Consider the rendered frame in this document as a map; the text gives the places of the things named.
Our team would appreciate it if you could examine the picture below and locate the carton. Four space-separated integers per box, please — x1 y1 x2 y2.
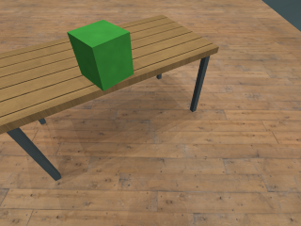
67 20 134 91

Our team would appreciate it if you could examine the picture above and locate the table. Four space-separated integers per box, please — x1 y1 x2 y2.
0 14 219 181

